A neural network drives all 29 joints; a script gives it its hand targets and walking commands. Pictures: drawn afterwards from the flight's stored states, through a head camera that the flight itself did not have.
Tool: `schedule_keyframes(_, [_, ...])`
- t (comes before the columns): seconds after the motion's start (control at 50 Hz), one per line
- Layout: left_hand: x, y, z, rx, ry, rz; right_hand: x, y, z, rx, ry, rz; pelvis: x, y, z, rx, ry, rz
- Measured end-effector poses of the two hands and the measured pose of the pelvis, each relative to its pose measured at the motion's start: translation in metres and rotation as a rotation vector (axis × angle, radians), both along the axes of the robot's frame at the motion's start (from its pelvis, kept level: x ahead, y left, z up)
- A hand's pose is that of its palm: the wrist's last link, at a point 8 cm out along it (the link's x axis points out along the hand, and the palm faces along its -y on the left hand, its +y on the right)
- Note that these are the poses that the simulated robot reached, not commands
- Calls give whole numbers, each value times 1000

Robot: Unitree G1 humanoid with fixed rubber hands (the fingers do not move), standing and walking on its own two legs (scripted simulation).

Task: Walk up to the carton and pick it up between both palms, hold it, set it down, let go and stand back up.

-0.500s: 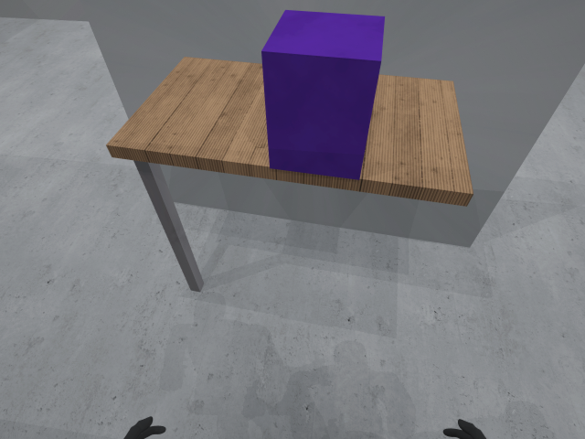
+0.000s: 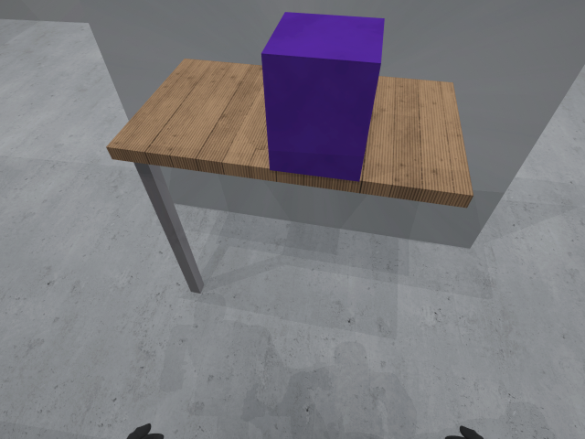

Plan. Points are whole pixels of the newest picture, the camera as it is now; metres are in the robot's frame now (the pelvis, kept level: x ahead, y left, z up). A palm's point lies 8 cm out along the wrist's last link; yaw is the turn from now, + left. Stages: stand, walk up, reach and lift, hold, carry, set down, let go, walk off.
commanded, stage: stand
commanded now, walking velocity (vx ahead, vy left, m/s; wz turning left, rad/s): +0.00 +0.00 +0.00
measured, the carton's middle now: (323, 99) +0.71 -0.04 +0.08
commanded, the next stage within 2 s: none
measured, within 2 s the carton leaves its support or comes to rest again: neither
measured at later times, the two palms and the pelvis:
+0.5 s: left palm out of the picture +0.07 +0.25 -0.11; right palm out of the picture +0.07 -0.25 -0.11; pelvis +0.00 +0.00 +0.00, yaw +0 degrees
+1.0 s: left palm out of the picture +0.07 +0.25 -0.11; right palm out of the picture +0.07 -0.25 -0.11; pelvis +0.00 +0.00 +0.00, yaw +0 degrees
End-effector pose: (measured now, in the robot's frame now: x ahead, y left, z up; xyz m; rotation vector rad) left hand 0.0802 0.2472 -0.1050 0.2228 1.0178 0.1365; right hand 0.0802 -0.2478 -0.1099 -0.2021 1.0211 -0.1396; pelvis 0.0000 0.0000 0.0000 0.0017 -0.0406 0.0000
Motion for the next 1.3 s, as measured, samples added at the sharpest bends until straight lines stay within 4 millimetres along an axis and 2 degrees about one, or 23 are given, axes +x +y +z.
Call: schedule_keyframes(1.3, [-19,5,-6,9,86,28,-18,-2,-5,-5,80,-27,4,1,4,1,1,-5])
